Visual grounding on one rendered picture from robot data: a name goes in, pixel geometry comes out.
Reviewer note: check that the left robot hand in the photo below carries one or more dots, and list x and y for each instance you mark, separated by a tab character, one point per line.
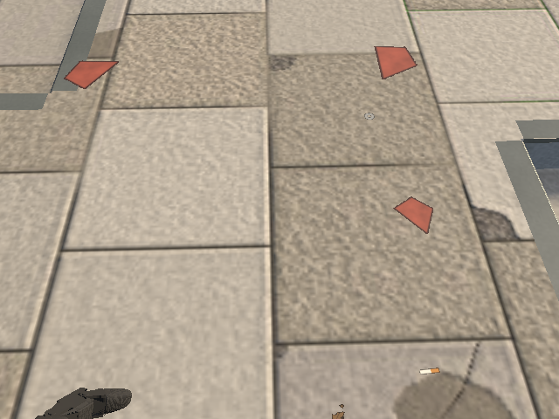
83	404

